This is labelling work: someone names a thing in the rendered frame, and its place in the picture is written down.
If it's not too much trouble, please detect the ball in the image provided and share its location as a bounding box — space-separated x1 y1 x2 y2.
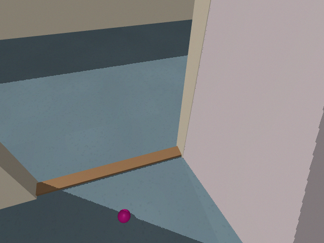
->
118 209 131 223

